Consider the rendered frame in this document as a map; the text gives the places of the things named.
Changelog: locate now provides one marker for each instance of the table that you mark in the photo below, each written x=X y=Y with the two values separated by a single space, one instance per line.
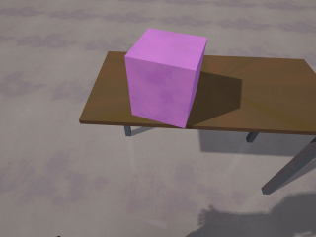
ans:
x=234 y=93

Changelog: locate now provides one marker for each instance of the carton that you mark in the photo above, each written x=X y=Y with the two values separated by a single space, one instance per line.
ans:
x=162 y=71

